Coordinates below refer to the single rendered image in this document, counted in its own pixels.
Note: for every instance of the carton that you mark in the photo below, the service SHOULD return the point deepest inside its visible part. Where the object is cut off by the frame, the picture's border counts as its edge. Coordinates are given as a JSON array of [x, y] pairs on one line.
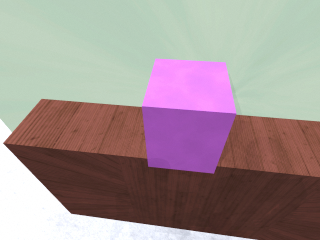
[[188, 111]]

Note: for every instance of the pedestal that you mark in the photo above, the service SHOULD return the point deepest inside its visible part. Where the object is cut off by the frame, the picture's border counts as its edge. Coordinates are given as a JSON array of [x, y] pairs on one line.
[[92, 157]]

